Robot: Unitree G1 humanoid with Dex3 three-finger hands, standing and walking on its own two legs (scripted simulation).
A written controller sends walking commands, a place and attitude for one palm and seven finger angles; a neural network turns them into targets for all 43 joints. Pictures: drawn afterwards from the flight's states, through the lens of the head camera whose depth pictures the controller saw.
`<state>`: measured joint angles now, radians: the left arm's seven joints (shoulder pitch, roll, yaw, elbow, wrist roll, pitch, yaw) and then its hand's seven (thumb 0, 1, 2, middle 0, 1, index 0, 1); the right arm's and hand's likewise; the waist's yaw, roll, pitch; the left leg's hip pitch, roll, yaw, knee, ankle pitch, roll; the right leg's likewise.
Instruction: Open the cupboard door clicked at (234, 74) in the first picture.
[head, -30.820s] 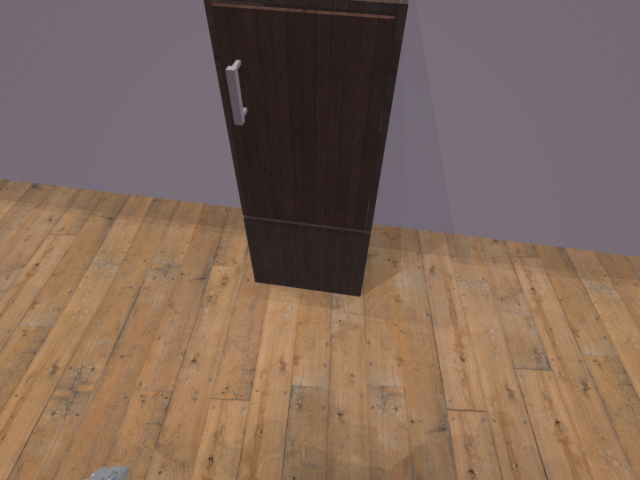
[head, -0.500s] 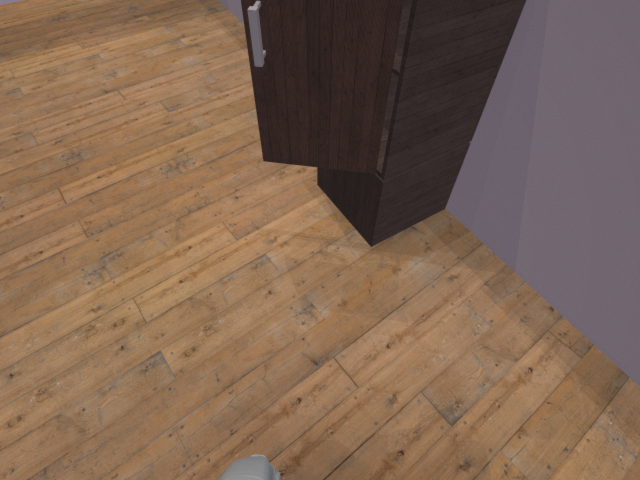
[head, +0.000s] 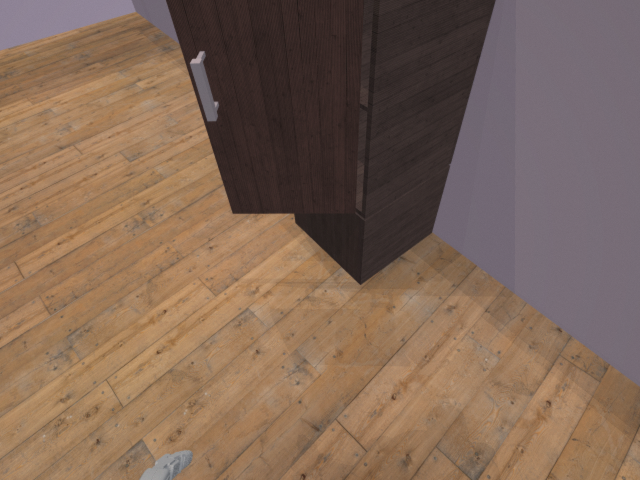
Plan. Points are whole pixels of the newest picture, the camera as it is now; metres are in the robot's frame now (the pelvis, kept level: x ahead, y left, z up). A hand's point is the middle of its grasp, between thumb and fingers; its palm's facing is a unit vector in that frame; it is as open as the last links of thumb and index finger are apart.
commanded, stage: take the last steps up to it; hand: left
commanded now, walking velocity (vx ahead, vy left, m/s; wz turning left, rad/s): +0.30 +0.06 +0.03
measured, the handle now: (206, 86) +0.85 +0.27 +0.06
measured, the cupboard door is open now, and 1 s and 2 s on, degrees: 50 50 50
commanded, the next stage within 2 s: come to a stop and stand still in 0.50 s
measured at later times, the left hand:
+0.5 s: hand out of the picture +0.10 +0.22 -0.18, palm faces +0.10 -0.99 -0.11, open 7.3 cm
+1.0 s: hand (193, 346) +0.35 +0.25 -0.16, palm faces -0.03 -0.97 -0.23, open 7.3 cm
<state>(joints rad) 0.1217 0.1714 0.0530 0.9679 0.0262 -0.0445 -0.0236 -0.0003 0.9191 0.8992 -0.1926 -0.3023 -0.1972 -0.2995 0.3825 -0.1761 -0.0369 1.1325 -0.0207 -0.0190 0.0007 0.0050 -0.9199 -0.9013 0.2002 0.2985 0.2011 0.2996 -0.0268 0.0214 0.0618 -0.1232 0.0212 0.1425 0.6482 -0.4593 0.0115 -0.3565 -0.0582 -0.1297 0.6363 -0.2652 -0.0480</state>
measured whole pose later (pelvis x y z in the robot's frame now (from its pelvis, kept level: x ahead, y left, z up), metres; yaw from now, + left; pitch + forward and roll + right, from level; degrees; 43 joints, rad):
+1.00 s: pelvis +0.27 +0.07 +0.00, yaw -1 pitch +1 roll +0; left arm 0.15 0.18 0.03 1.00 0.02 0.01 0.03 0.00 0.91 0.90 -0.19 -0.30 -0.20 -0.30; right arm 0.27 -0.14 -0.04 1.08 0.00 0.05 -0.03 0.01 -0.91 -0.90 0.20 0.30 0.20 0.30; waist -0.04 0.00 0.08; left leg -0.31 0.01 0.10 0.75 -0.47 -0.01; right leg -0.30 -0.04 -0.07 0.59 -0.30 -0.02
